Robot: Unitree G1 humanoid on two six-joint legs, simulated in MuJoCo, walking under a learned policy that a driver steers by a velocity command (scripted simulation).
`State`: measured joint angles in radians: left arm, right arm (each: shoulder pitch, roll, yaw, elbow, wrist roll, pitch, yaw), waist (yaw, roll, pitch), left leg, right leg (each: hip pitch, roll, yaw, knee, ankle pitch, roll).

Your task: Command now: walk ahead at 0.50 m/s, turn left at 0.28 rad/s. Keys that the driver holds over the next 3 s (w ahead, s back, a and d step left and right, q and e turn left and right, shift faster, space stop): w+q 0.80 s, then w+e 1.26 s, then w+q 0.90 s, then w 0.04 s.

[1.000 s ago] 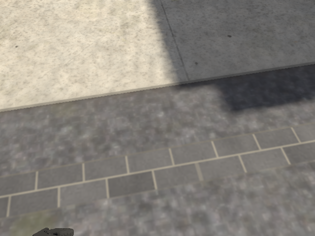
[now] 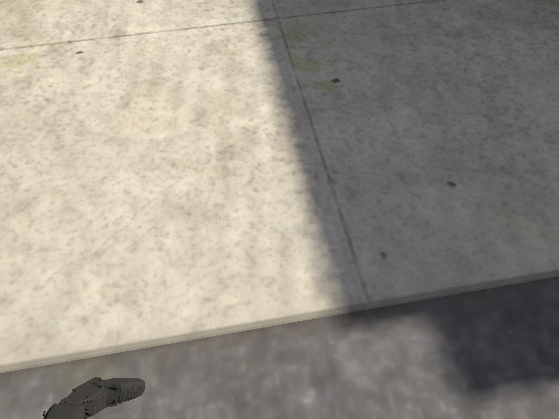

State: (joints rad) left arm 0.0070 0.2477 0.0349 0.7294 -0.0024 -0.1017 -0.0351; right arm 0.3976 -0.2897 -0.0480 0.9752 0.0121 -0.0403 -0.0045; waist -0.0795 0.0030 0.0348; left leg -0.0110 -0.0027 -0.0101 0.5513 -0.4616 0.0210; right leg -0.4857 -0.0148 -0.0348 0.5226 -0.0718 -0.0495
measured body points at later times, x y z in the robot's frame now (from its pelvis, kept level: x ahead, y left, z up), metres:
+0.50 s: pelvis +0.27 +0.05 -0.01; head +0.29 +0.07 +0.44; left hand +0.22 +0.34 -0.14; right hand +0.52 -0.15 -0.09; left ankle +0.36 +0.16 -0.72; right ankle +0.12 -0.11 -0.72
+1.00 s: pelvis +0.55 +0.14 +0.01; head +0.57 +0.16 +0.45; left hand +0.64 +0.45 -0.08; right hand +0.70 -0.12 -0.11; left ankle +0.36 +0.16 -0.72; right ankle +0.72 +0.10 -0.72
